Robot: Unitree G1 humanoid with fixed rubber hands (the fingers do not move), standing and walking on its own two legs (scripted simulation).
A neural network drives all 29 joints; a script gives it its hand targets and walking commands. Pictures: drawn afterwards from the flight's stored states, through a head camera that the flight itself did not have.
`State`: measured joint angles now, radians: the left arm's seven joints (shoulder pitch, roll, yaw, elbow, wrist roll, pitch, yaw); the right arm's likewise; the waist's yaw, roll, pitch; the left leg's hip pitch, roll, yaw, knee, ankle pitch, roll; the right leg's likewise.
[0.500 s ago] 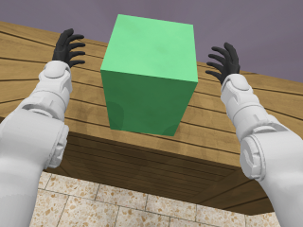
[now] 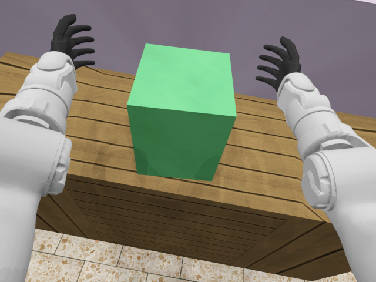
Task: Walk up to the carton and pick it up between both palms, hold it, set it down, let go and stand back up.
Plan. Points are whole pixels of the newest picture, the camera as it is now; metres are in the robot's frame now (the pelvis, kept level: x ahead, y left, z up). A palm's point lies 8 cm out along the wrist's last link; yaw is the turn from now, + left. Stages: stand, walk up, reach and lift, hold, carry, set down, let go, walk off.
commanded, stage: set down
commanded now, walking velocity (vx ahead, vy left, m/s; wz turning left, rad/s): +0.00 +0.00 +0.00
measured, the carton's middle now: (181, 117) +0.52 -0.02 +0.04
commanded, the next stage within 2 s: none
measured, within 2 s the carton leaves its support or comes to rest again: neither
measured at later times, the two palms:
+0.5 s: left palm (63, 83) +0.48 +0.21 +0.18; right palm (283, 98) +0.45 -0.21 +0.17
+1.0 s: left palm (65, 117) +0.43 +0.21 +0.14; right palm (280, 129) +0.40 -0.20 +0.14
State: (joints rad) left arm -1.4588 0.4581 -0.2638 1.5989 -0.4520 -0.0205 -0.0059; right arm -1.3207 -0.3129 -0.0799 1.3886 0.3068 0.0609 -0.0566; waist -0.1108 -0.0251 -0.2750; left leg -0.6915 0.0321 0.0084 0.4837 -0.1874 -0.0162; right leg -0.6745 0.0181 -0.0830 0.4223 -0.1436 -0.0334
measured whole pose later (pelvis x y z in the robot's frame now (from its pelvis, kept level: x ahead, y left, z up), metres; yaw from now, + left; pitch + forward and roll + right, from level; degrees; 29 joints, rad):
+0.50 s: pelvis -0.01 +0.00 +0.01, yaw +0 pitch +15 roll -1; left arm -1.23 0.45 -0.15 1.42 -0.36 0.02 -0.03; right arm -1.13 -0.27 -0.01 1.21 0.34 0.10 -0.12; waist -0.09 -0.02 -0.19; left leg -0.52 0.03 0.01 0.41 -0.16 -0.02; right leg -0.51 0.02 -0.09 0.36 -0.12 -0.04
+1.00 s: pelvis -0.02 +0.00 +0.01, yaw +0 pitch +9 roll -1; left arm -0.99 0.37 -0.08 1.25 -0.30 -0.01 -0.02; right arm -0.91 -0.25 0.03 1.10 0.34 0.05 -0.14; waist -0.05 -0.02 -0.13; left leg -0.43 0.03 0.02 0.46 -0.18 -0.01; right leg -0.42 0.02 -0.07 0.40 -0.14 -0.03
